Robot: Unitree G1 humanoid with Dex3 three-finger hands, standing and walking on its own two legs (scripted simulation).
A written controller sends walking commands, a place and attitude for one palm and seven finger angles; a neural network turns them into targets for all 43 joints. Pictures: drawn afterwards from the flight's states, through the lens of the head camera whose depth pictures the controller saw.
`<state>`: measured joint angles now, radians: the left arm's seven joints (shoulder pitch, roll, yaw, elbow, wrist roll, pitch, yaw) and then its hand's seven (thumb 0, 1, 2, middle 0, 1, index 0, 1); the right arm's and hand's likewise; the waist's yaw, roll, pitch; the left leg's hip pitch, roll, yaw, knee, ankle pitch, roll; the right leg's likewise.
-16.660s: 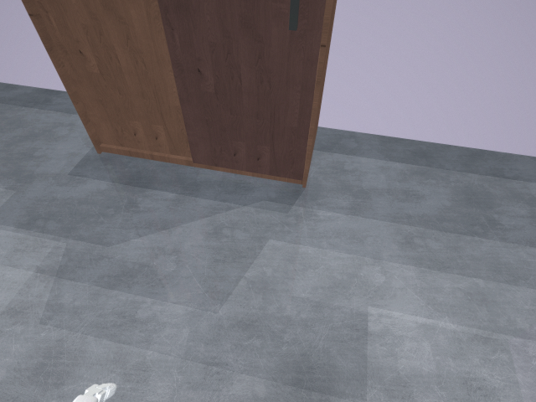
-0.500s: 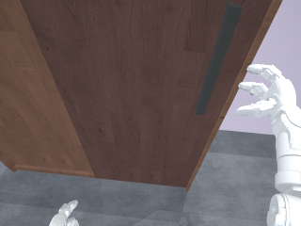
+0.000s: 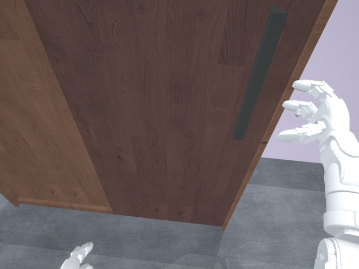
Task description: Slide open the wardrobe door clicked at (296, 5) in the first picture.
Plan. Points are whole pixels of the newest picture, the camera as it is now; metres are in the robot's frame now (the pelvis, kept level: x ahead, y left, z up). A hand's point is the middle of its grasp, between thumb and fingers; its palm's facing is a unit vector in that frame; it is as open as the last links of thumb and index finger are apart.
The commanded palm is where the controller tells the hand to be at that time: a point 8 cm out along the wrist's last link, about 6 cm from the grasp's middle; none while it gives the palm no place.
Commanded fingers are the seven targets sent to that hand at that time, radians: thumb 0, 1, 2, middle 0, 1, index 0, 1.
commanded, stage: move the hooked fingers beside the handle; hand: right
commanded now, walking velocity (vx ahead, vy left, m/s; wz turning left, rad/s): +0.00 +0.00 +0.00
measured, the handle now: (252, 83) +0.49 -0.12 +0.20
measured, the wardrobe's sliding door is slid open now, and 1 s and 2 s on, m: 0.00 0.00 0.00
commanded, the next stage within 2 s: feel for the door with the fingertips in 0.54 s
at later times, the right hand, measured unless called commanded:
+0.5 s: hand (292, 108) +0.42 -0.20 +0.19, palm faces +0.04 +1.00 +0.01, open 14.0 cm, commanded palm +0.39 -0.24 +0.19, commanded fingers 0.00 0.50 -0.30 0.30 1.20 0.30 1.20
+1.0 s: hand (276, 110) +0.41 -0.16 +0.19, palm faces +0.02 +1.00 +0.02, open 14.0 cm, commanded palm +0.39 -0.21 +0.19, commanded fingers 0.00 0.50 -0.30 0.30 1.20 0.30 1.20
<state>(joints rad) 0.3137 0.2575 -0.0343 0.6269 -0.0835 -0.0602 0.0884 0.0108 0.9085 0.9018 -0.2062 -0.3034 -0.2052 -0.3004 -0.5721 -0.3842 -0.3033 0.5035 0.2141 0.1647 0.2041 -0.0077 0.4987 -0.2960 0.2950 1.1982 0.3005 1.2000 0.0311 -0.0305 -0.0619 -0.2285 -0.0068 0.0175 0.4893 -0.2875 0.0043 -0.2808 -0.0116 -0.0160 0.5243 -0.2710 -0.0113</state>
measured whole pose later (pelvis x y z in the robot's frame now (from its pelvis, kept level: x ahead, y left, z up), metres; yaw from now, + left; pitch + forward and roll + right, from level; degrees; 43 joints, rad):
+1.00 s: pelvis -0.01 +0.00 +0.00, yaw -1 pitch +2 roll +1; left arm 0.25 0.24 -0.04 0.62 -0.07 -0.05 0.08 0.01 0.91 0.90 -0.21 -0.30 -0.21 -0.30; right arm -0.66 -0.29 -0.21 0.54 0.19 0.18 0.12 -0.01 0.50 -0.30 0.29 1.20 0.30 1.20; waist 0.02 -0.03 -0.06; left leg -0.24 0.00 0.03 0.49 -0.28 0.01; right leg -0.29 -0.01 0.00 0.53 -0.26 -0.01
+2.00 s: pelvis +0.00 +0.00 +0.00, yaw +0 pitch +3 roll +1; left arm 0.31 0.25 -0.03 0.64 -0.07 -0.04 0.08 0.01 0.91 0.90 -0.21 -0.30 -0.21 -0.30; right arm -0.72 -0.31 -0.24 0.69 0.18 0.09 0.12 -0.01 0.50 -0.30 0.30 1.20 0.31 1.20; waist 0.04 -0.03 -0.06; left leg -0.26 -0.01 0.02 0.50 -0.28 0.01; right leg -0.32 -0.02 -0.01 0.54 -0.27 -0.01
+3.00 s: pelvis +0.00 +0.01 +0.00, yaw -1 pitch +2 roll +0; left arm 0.28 0.24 -0.03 0.67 -0.05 -0.04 0.07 0.01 0.91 0.90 -0.21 -0.30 -0.20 -0.30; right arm -0.71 -0.21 -0.15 0.59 0.17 0.15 0.00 -0.01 0.50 -0.30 0.23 1.17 0.22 1.18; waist 0.02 -0.03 -0.06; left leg -0.23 -0.01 0.04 0.49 -0.29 0.02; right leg -0.29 -0.01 0.01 0.51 -0.26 0.00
